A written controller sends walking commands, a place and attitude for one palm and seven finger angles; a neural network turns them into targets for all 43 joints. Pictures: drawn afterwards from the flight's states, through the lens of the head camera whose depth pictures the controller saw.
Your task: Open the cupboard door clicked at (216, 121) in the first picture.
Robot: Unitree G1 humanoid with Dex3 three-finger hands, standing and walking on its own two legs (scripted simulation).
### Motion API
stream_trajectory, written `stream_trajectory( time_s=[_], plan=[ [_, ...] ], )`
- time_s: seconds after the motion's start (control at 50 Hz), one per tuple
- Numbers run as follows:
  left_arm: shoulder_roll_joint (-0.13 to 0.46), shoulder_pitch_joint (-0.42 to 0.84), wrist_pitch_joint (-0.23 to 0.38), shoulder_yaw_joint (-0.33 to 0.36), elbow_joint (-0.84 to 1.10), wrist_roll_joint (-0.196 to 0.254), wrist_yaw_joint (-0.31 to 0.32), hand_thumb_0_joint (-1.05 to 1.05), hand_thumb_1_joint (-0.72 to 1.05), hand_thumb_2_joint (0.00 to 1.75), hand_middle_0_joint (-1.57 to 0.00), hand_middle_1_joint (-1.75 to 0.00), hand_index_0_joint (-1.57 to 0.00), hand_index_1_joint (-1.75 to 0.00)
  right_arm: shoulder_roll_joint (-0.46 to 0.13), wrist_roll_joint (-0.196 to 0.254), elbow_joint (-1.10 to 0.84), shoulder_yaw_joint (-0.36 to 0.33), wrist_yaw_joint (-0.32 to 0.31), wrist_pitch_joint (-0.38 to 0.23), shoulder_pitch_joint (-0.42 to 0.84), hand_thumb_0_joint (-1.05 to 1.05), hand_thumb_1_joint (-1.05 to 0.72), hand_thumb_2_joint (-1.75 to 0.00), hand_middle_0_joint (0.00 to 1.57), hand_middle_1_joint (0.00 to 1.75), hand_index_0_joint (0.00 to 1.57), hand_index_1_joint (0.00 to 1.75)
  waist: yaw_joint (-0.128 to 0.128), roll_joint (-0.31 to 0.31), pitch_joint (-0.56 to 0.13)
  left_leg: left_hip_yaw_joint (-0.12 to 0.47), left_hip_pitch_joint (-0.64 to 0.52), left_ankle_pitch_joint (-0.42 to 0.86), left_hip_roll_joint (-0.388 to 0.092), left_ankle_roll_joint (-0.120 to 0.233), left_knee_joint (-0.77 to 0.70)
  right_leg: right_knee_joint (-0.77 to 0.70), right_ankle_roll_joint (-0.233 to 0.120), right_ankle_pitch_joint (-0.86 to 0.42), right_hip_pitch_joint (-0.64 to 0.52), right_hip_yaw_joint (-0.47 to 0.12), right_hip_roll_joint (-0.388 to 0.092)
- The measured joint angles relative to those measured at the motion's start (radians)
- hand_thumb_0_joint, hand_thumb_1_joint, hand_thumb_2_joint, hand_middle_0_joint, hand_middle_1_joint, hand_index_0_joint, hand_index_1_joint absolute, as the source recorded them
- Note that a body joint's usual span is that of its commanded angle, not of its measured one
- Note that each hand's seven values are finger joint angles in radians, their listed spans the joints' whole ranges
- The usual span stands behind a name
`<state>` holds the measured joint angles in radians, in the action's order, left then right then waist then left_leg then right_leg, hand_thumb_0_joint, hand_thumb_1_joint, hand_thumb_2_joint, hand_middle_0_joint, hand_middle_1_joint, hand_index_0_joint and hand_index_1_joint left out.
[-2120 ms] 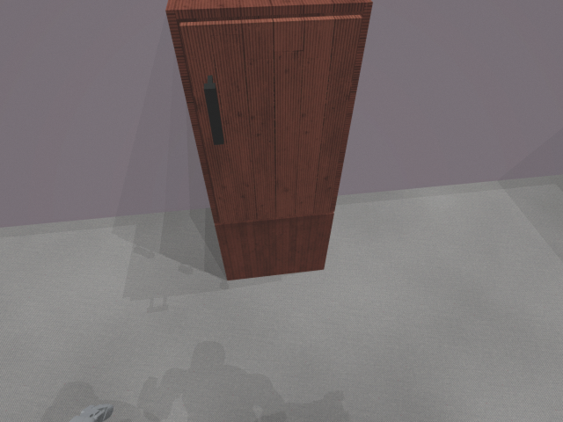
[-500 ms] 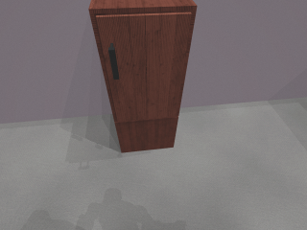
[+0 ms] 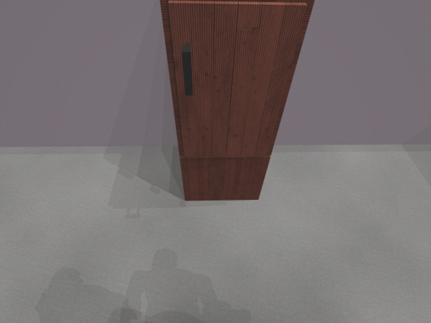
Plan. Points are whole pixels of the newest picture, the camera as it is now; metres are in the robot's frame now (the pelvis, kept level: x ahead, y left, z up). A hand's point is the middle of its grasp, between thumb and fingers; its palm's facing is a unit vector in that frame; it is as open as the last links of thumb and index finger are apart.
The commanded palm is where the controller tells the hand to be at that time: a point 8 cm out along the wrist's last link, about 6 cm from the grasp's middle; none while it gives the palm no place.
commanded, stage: take the last steps up to it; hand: left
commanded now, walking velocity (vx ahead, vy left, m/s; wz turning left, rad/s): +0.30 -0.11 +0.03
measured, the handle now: (187, 69) +0.77 +0.14 +0.06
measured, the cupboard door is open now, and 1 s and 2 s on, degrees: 0 0 0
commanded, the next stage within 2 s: come to a stop and stand still in 0.62 s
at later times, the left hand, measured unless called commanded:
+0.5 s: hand out of the picture -0.02 +0.14 -0.18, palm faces +0.12 -0.99 -0.10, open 7.4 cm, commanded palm none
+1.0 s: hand (166, 249) +0.31 +0.14 -0.16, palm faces +0.07 -0.97 -0.24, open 7.4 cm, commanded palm none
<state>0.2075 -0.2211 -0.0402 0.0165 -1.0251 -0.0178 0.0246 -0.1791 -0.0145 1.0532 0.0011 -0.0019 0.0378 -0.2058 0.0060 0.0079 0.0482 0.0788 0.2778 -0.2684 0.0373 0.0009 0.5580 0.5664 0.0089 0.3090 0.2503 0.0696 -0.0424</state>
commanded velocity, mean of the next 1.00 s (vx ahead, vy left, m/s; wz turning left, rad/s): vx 0.07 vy -0.02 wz -0.01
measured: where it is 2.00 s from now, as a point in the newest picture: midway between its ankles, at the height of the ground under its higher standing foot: outside the picture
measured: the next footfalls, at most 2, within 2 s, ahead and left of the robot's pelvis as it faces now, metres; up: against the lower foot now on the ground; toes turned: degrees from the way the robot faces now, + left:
left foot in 0.46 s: +0.18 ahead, +0.12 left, +0.00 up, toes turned +12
right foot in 0.82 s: +0.31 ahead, -0.16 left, +0.00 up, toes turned -6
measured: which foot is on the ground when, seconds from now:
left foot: down 0.00-0.18, up 0.20-0.44, down 0.46-0.82, up 0.84-1.00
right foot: down 0.00-0.46, up 0.48-0.80, down 0.82-1.00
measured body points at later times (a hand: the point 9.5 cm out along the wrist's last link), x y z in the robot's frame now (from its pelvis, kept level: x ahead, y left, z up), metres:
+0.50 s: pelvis +0.11 +0.01 -0.01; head +0.13 +0.03 +0.44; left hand -0.02 +0.20 -0.17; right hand +0.18 -0.22 -0.15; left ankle +0.14 +0.11 -0.73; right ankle +0.01 -0.11 -0.70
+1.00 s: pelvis +0.22 -0.04 +0.00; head +0.26 -0.05 +0.45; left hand +0.30 +0.19 -0.14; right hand +0.22 -0.27 -0.17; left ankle +0.17 +0.07 -0.68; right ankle +0.27 -0.15 -0.73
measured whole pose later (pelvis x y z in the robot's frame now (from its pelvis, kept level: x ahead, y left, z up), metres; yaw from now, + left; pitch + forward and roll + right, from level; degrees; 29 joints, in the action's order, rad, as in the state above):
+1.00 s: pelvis +0.22 -0.04 +0.00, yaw +3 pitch -1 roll +0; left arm 0.14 -0.12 0.01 0.04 -1.01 -0.03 0.04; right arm -0.17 0.00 1.10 -0.05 -0.03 0.05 -0.26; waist -0.02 -0.03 0.09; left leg -0.05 0.35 -0.54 -0.02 -0.03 0.96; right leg 0.56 -0.02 0.23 0.31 0.14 -0.08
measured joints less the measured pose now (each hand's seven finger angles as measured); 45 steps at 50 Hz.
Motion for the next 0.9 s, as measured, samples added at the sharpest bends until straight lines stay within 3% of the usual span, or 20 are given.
stream_trajectory(
  time_s=[0.08,0.2,0.3,0.36,0.42,0.46,0.5,0.54,0.58,0.66,0.74,0.82,0.86,0.9],
  plan=[
    [0.000,-0.052,0.011,0.005,-0.021,-0.012,-0.010,0.00,0.90,0.90,-0.20,-0.30,-0.20,-0.30,0.008,-0.006,0.012,-0.007,-0.004,-0.006,-0.035,0.01,-0.92,-0.90,0.20,0.30,0.20,0.30,0.002,0.003,-0.031,0.006,-0.012,-0.007,-0.005,0.008,-0.020,0.007,-0.004,0.082,-0.004,-0.009,0.015],
    [-0.006,-0.143,0.044,0.016,-0.053,-0.016,-0.021,0.00,0.90,0.90,-0.20,-0.30,-0.20,-0.30,0.007,-0.004,0.027,-0.019,-0.011,-0.019,-0.097,0.00,-0.92,-0.90,0.20,0.30,0.20,0.30,0.005,-0.004,-0.062,0.010,-0.005,-0.105,-0.025,0.020,0.050,-0.025,-0.035,0.023,-0.043,0.004,0.039],
    [-0.035,-0.220,0.073,0.019,-0.089,-0.017,-0.008,0.00,0.90,0.90,-0.20,-0.30,-0.20,-0.30,-0.005,-0.006,0.045,-0.038,0.000,-0.013,-0.102,0.01,-0.91,-0.90,0.20,0.30,0.20,0.30,0.020,-0.007,-0.063,-0.102,0.127,-0.160,-0.077,0.024,0.358,-0.092,-0.042,0.042,-0.122,0.035,0.043],
    [-0.055,-0.256,0.074,0.015,-0.119,-0.022,-0.005,0.00,0.90,0.90,-0.20,-0.30,-0.20,-0.30,-0.004,-0.004,0.030,-0.044,0.004,-0.022,-0.073,0.01,-0.91,-0.90,0.20,0.30,0.19,0.30,0.020,0.005,-0.052,-0.157,0.155,-0.138,-0.103,0.018,0.318,-0.130,-0.031,0.046,-0.163,0.040,0.034],
    [-0.071,-0.275,0.070,0.012,-0.144,-0.018,-0.008,0.00,0.90,0.90,-0.20,-0.30,-0.20,-0.30,0.007,-0.002,0.010,-0.041,0.004,-0.044,-0.039,0.01,-0.91,-0.90,0.20,0.30,0.19,0.30,0.021,0.018,-0.031,-0.196,0.120,-0.055,-0.111,0.020,0.149,-0.116,-0.012,0.081,-0.187,0.041,0.023],
    [-0.085,-0.288,0.065,0.011,-0.155,-0.011,-0.012,0.00,0.90,0.90,-0.20,-0.30,-0.20,-0.30,0.013,-0.007,-0.001,-0.037,-0.001,-0.073,-0.019,0.01,-0.91,-0.90,0.20,0.30,0.19,0.30,0.020,0.021,-0.019,-0.212,0.076,-0.006,-0.111,0.033,0.054,-0.004,-0.008,0.138,-0.154,0.031,0.015],
    [-0.087,-0.272,0.045,0.010,-0.162,-0.009,-0.016,0.00,0.90,0.90,-0.20,-0.30,-0.20,-0.30,0.033,-0.009,-0.003,-0.031,-0.012,-0.091,-0.003,0.00,-0.91,-0.90,0.20,0.30,0.19,0.30,0.019,0.040,-0.007,-0.239,0.064,-0.033,-0.109,0.036,0.092,0.256,-0.023,0.199,-0.054,-0.008,0.010],
    [-0.084,-0.240,0.032,0.015,-0.158,-0.014,-0.020,0.00,0.90,0.90,-0.20,-0.30,-0.20,-0.30,0.042,-0.007,-0.003,-0.037,-0.032,-0.100,-0.007,0.00,-0.93,-0.90,0.20,0.30,0.20,0.30,0.010,0.043,-0.007,-0.254,0.024,-0.045,-0.111,0.031,0.067,0.477,-0.029,0.183,0.054,-0.016,0.010],
    [-0.076,-0.194,0.028,0.024,-0.137,-0.018,-0.025,0.00,0.90,0.90,-0.20,-0.30,-0.20,-0.30,0.041,-0.007,0.005,-0.038,-0.039,-0.103,-0.024,0.00,-0.95,-0.90,0.20,0.30,0.20,0.30,0.002,0.040,-0.010,-0.257,-0.023,-0.028,-0.110,0.019,0.006,0.552,-0.022,0.133,0.134,-0.004,-0.003],
    [-0.059,-0.098,0.033,0.038,-0.068,-0.015,-0.032,0.00,0.91,0.90,-0.20,-0.30,-0.19,-0.30,0.039,-0.010,0.036,-0.034,-0.036,-0.092,-0.073,0.00,-0.94,-0.90,0.20,0.30,0.20,0.30,-0.005,0.026,-0.022,-0.252,-0.095,-0.005,-0.113,0.008,-0.090,0.414,-0.005,0.049,0.207,0.015,-0.039],
    [-0.024,-0.026,0.031,0.052,-0.031,-0.018,-0.027,0.02,0.94,0.90,-0.20,-0.30,-0.19,-0.30,0.044,-0.015,0.058,-0.041,-0.027,-0.071,-0.112,0.00,-0.93,-0.90,0.20,0.30,0.20,0.30,-0.027,0.009,-0.019,-0.248,-0.140,-0.029,-0.124,-0.019,-0.106,0.209,0.004,-0.005,0.195,0.022,-0.055],
    [0.006,0.012,0.059,0.052,-0.006,-0.014,-0.023,0.01,0.94,0.90,-0.20,-0.30,-0.19,-0.30,0.046,-0.010,0.076,-0.041,-0.023,-0.051,-0.151,0.00,-0.92,-0.90,0.20,0.30,0.20,0.30,-0.040,0.000,-0.009,-0.236,-0.143,-0.118,-0.137,-0.054,-0.005,-0.001,-0.001,-0.150,0.103,0.028,-0.051],
    [-0.010,0.039,0.070,0.041,-0.013,-0.010,-0.013,0.01,0.93,0.90,-0.20,-0.30,-0.19,-0.30,0.029,0.001,0.088,-0.041,-0.024,-0.033,-0.146,0.00,-0.92,-0.90,0.20,0.30,0.20,0.30,-0.047,-0.046,0.004,-0.183,-0.110,-0.211,-0.149,-0.040,0.091,0.046,-0.015,-0.100,0.099,0.055,-0.031],
    [-0.026,0.059,0.070,0.030,-0.011,-0.008,-0.006,0.01,0.92,0.90,-0.20,-0.30,-0.19,-0.30,0.021,0.009,0.089,-0.044,-0.028,-0.014,-0.132,0.00,-0.91,-0.90,0.20,0.30,0.20,0.30,-0.046,-0.060,0.010,-0.153,-0.064,-0.274,-0.129,-0.031,0.189,0.047,-0.024,-0.056,0.084,0.069,-0.026]
  ],
)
